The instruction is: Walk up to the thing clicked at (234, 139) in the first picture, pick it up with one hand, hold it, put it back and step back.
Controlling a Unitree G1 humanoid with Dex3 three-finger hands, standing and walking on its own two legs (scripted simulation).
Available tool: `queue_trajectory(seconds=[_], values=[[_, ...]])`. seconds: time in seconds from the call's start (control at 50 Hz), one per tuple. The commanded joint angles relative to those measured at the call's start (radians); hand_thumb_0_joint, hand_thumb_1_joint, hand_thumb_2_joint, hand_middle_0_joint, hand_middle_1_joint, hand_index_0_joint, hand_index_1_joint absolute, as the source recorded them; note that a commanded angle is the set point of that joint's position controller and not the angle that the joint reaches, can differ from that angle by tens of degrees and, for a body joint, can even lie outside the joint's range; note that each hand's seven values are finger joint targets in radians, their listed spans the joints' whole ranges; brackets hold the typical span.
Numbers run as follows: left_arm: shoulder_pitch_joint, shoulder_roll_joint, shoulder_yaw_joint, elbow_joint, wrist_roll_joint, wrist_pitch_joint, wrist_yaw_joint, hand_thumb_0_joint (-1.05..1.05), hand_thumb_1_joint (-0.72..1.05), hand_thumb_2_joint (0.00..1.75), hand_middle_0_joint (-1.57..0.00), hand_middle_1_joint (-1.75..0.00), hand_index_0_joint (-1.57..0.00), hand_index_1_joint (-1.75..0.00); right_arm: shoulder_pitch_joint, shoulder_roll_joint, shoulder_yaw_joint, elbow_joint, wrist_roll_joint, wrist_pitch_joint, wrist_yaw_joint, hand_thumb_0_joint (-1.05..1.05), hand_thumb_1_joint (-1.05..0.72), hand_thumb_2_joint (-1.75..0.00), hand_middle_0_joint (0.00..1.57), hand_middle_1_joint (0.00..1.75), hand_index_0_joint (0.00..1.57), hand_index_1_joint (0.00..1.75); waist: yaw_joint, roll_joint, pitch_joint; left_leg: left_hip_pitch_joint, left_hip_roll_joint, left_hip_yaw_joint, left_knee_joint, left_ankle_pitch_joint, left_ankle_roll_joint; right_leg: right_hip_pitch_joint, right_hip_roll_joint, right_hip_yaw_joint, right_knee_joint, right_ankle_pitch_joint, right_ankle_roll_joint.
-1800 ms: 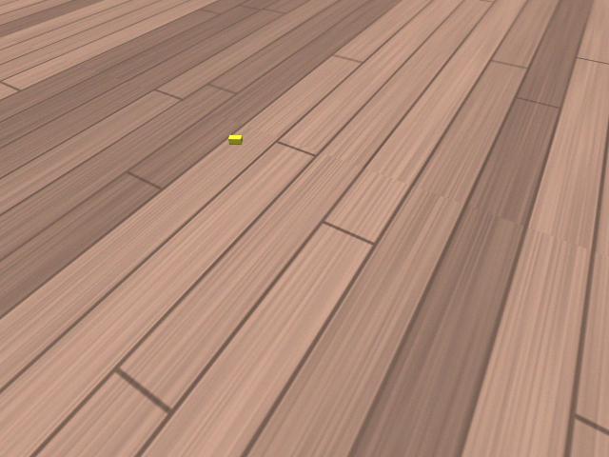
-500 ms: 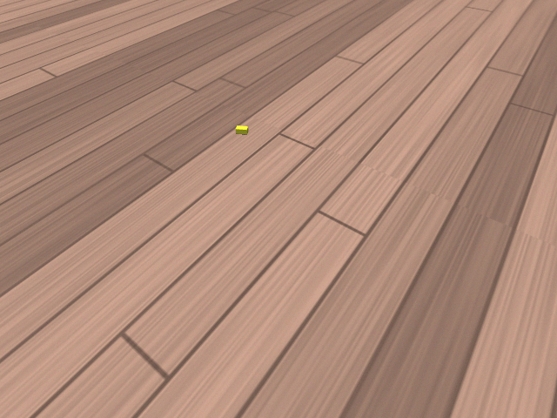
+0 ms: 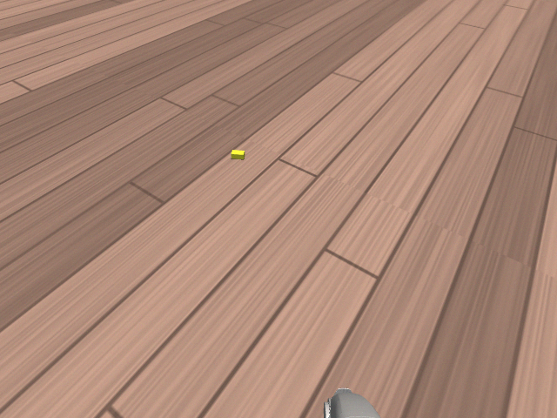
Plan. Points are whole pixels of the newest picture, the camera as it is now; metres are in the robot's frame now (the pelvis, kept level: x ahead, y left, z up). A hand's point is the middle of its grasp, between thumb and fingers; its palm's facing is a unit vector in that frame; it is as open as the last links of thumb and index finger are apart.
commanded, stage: walk up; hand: left
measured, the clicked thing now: (238, 154) +1.59 +0.16 -0.76
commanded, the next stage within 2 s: none
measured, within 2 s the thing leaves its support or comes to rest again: neither
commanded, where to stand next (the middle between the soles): +1.23 -0.06 m, yaw +1 degrees
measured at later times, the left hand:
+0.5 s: hand (154, 317) +0.33 +0.23 -0.13, palm faces -0.01 -0.93 -0.36, open 7.3 cm
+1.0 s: hand (180, 195) +0.66 +0.23 -0.14, palm faces -0.11 -0.93 -0.35, open 7.3 cm
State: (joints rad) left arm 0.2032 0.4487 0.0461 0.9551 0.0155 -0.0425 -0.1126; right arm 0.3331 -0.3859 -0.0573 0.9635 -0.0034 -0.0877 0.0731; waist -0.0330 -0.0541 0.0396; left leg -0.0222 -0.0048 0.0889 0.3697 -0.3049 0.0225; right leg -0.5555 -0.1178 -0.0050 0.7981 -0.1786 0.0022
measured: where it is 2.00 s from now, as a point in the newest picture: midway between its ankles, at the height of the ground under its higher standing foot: (285, 241)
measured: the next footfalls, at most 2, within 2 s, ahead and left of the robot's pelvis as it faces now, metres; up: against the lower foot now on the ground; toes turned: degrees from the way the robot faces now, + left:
right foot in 0.16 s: +0.29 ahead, -0.16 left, +0.00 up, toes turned -5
left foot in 0.60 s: +0.52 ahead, +0.11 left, +0.00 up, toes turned +7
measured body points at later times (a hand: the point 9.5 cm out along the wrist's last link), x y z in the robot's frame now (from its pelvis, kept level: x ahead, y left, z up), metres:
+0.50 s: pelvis +0.29 -0.04 +0.00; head +0.30 -0.05 +0.45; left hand +0.33 +0.28 -0.11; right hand +0.40 -0.36 -0.10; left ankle +0.42 +0.12 -0.70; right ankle +0.25 -0.16 -0.74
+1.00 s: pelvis +0.55 -0.03 -0.01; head +0.57 -0.03 +0.44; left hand +0.66 +0.28 -0.11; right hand +0.57 -0.35 -0.12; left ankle +0.48 +0.10 -0.74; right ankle +0.70 -0.17 -0.72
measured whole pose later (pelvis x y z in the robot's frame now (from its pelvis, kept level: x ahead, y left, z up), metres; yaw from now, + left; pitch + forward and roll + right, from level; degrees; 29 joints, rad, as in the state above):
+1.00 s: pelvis +0.55 -0.03 -0.01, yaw -1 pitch -2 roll +2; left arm 0.21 0.43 0.04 0.87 0.01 -0.04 -0.09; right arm 0.36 -0.39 -0.04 0.87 0.00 -0.09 0.05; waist -0.04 -0.04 0.09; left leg -0.04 0.04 0.13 0.44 -0.36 -0.02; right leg -0.51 -0.10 -0.02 0.64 -0.13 -0.02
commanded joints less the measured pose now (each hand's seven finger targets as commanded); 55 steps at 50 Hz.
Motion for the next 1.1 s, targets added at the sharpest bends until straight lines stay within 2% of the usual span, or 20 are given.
queue_trajectory(seconds=[0.0, 0.1, 0.14, 0.16, 0.18, 0.2, 0.3, 0.44, 0.5, 0.56, 0.58, 0.6, 0.62, 0.64, 0.74, 0.82, 0.94, 1.04, 1.06, 1.08], values=[[-0.180, 0.158, 0.050, -0.132, -0.001, -0.029, 0.002, 0.00, 0.90, 0.90, -0.20, -0.30, -0.20, -0.30, -0.029, -0.308, -0.082, -0.094, 0.007, -0.038, -0.025, 0.00, -0.90, -0.90, 0.20, 0.30, 0.20, 0.30, -0.016, 0.160, 0.092, -0.057, 0.235, -0.151, -0.206, 0.118, 0.168, -0.012, -0.012, -0.012, -0.175, 0.127, -0.014], [-0.150, 0.141, 0.057, -0.111, -0.006, -0.032, 0.017, 0.00, 0.90, 0.90, -0.20, -0.30, -0.20, -0.30, 0.001, -0.305, -0.086, -0.112, 0.001, -0.017, -0.044, 0.00, -0.90, -0.90, 0.20, 0.30, 0.20, 0.30, 0.012, 0.114, -0.015, -0.048, 0.225, -0.084, 0.018, 0.473, 0.126, 0.244, 0.072, -0.093, -0.251, 0.089, -0.057], [0.076, 0.196, 0.089, -0.049, -0.006, -0.039, 0.036, 0.00, 0.90, 0.90, -0.20, -0.30, -0.20, -0.30, 0.021, -0.257, -0.063, -0.127, -0.008, -0.012, -0.048, 0.00, -0.90, -0.90, 0.20, 0.30, 0.20, 0.30, 0.122, -0.013, -0.164, -0.180, 0.143, -0.011, 0.398, 0.497, 0.085, 0.615, 0.101, -0.113, -0.287, 0.015, -0.098], [0.230, 0.262, 0.118, -0.029, 0.000, -0.042, 0.049, 0.00, 0.90, 0.90, -0.20, -0.30, -0.20, -0.30, 0.060, -0.209, -0.044, -0.142, -0.004, -0.014, -0.045, 0.00, -0.90, -0.90, 0.20, 0.30, 0.20, 0.30, 0.182, -0.148, -0.262, -0.367, 0.069, 0.012, 0.673, 0.273, 0.053, 0.824, -0.042, 0.103, -0.315, -0.169, -0.129], [0.266, 0.340, 0.132, -0.037, -0.008, -0.048, 0.056, 0.00, 0.90, 0.90, -0.20, -0.30, -0.20, -0.30, 0.097, -0.193, -0.039, -0.154, 0.015, -0.014, -0.046, 0.00, -0.90, -0.90, 0.20, 0.30, 0.20, 0.30, 0.168, -0.279, -0.293, -0.614, -0.050, -0.020, 0.867, -0.171, 0.016, 0.966, -0.316, 0.621, -0.469, -0.196, -0.245], [0.200, 0.342, 0.134, -0.062, -0.019, -0.046, 0.062, 0.00, 0.90, 0.90, -0.20, -0.30, -0.20, -0.30, 0.040, -0.293, -0.056, -0.135, 0.010, -0.012, -0.058, 0.00, -0.90, -0.90, 0.20, 0.30, 0.20, 0.30, 0.170, -0.191, -0.249, -0.668, 0.024, -0.099, 0.920, -0.210, 0.023, 0.904, -0.357, 0.700, -0.487, -0.191, -0.313], [0.038, 0.203, 0.084, -0.098, -0.026, -0.058, 0.078, 0.00, 0.90, 0.90, -0.20, -0.30, -0.20, -0.30, 0.023, -0.216, -0.043, -0.105, 0.012, 0.004, -0.033, 0.00, -0.90, -0.90, 0.20, 0.30, 0.20, 0.30, 0.052, -0.095, -0.003, -0.481, 0.103, -0.146, 0.760, 0.026, 0.030, 0.385, -0.117, 0.148, -0.519, 0.086, -0.187], [-0.026, 0.242, 0.086, -0.174, -0.003, -0.085, 0.060, 0.00, 0.90, 0.90, -0.20, -0.30, -0.20, -0.30, -0.125, -0.206, -0.060, -0.162, -0.012, 0.013, 0.016, 0.00, -0.90, -0.90, 0.20, 0.30, 0.20, 0.30, 0.042, -0.083, 0.077, -0.407, 0.151, -0.076, 0.331, 0.149, -0.041, 0.211, -0.128, 0.048, -0.632, -0.195, -0.215], [0.026, 0.246, 0.085, -0.153, -0.005, -0.080, 0.055, 0.00, 0.90, 0.90, -0.20, -0.30, -0.20, -0.30, -0.162, -0.201, -0.068, -0.162, -0.013, 0.001, 0.019, 0.00, -0.90, -0.90, 0.20, 0.30, 0.20, 0.30, 0.063, -0.052, 0.034, -0.325, 0.123, -0.040, 0.240, 0.240, -0.022, 0.270, -0.123, 0.036, -0.562, -0.164, -0.192], [0.026, 0.235, 0.074, -0.161, -0.006, -0.066, 0.061, 0.00, 0.90, 0.90, -0.20, -0.30, -0.20, -0.30, -0.033, -0.233, -0.086, -0.119, -0.024, -0.009, 0.003, 0.00, -0.90, -0.90, 0.20, 0.30, 0.20, 0.30, -0.014, 0.056, -0.056, -0.099, 0.066, 0.002, 0.193, 0.162, 0.000, 0.255, -0.099, 0.006, -0.327, 0.033, -0.167], [0.066, 0.194, 0.056, -0.162, -0.006, -0.061, 0.064, 0.00, 0.90, 0.90, -0.20, -0.30, -0.20, -0.30, 0.086, -0.277, -0.104, -0.086, -0.036, -0.015, -0.009, 0.00, -0.90, -0.90, 0.20, 0.30, 0.20, 0.30, -0.068, 0.178, -0.130, 0.067, 0.058, -0.028, 0.174, 0.081, 0.032, 0.196, -0.038, -0.042, -0.081, 0.122, -0.136], [0.130, 0.122, 0.033, -0.165, -0.015, -0.055, 0.069, 0.00, 0.90, 0.90, -0.20, -0.30, -0.20, -0.30, 0.193, -0.348, -0.125, -0.075, -0.054, -0.019, -0.024, 0.00, -0.90, -0.90, 0.20, 0.30, 0.20, 0.30, -0.109, 0.379, -0.184, 0.195, 0.210, -0.262, 0.060, -0.130, 0.088, 0.041, 0.056, -0.090, 0.228, -0.010, -0.089], [0.162, 0.094, 0.021, -0.167, -0.026, -0.049, 0.072, 0.00, 0.90, 0.90, -0.20, -0.30, -0.20, -0.30, 0.147, -0.384, -0.126, -0.113, -0.045, -0.025, -0.034, 0.00, -0.90, -0.90, 0.20, 0.30, 0.20, 0.30, -0.061, 0.403, -0.153, 0.240, 0.411, -0.692, -0.062, -0.181, 0.150, -0.156, 0.175, -0.002, 0.384, -0.357, -0.057], [0.160, 0.210, 0.047, -0.146, -0.022, -0.038, 0.091, 0.00, 0.90, 0.90, -0.20, -0.30, -0.20, -0.30, 0.112, -0.401, -0.131, -0.127, -0.007, -0.023, -0.036, 0.00, -0.90, -0.90, 0.20, 0.30, 0.20, 0.30, -0.063, 0.273, -0.163, 0.232, 0.471, -0.774, -0.096, -0.151, 0.227, -0.176, 0.125, 0.083, 0.442, -0.340, -0.071], [0.147, 0.174, 0.046, -0.103, -0.038, -0.034, 0.072, 0.00, 0.90, 0.90, -0.20, -0.30, -0.20, -0.30, 0.001, -0.266, -0.070, -0.146, 0.017, -0.038, -0.049, 0.00, -0.90, -0.90, 0.20, 0.30, 0.20, 0.30, 0.028, 0.196, -0.017, -0.073, 0.274, -0.205, -0.057, 0.488, 0.112, 0.010, 0.042, 0.112, 0.298, -0.126, -0.035], [0.095, 0.155, 0.042, -0.135, -0.025, -0.018, 0.046, 0.00, 0.90, 0.90, -0.20, -0.30, -0.20, -0.30, -0.026, -0.273, -0.071, -0.178, 0.009, -0.043, -0.049, 0.00, -0.90, -0.90, 0.20, 0.30, 0.20, 0.30, 0.034, 0.217, 0.022, -0.078, 0.266, -0.107, -0.098, 0.467, 0.172, -0.016, 0.022, 0.041, 0.129, -0.044, -0.004], [-0.052, 0.123, 0.046, -0.176, -0.009, -0.024, 0.024, 0.00, 0.90, 0.90, -0.20, -0.30, -0.20, -0.30, -0.018, -0.287, -0.073, -0.187, 0.004, -0.027, -0.046, 0.00, -0.90, -0.90, 0.20, 0.30, 0.20, 0.30, 0.003, 0.190, 0.006, -0.091, 0.231, -0.050, -0.047, 0.402, 0.150, 0.140, 0.041, -0.048, -0.198, 0.095, -0.030], [0.163, 0.208, 0.096, -0.092, -0.003, -0.043, 0.047, 0.00, 0.90, 0.90, -0.20, -0.30, -0.20, -0.30, 0.001, -0.230, -0.053, -0.206, -0.002, -0.014, -0.053, 0.00, -0.90, -0.90, 0.20, 0.30, 0.20, 0.30, 0.124, -0.032, -0.119, -0.281, 0.175, -0.015, 0.381, 0.243, 0.096, 0.584, 0.063, -0.015, -0.266, -0.032, -0.075], [0.250, 0.277, 0.126, -0.086, 0.004, -0.052, 0.061, 0.00, 0.90, 0.90, -0.20, -0.30, -0.20, -0.30, 0.090, -0.155, -0.026, -0.206, -0.001, -0.013, -0.049, 0.00, -0.90, -0.90, 0.20, 0.30, 0.20, 0.30, 0.145, -0.248, -0.195, -0.412, 0.080, 0.018, 0.638, 0.000, 0.061, 0.717, -0.096, 0.224, -0.375, -0.286, -0.085], [0.249, 0.345, 0.131, -0.102, -0.005, -0.054, 0.068, 0.00, 0.90, 0.90, -0.20, -0.30, -0.20, -0.30, 0.094, -0.201, -0.033, -0.202, 0.012, -0.004, -0.048, 0.00, -0.90, -0.90, 0.20, 0.30, 0.20, 0.30, 0.145, -0.275, -0.170, -0.604, -0.028, -0.022, 0.799, -0.203, 0.020, 0.759, -0.305, 0.672, -0.563, -0.351, -0.185]])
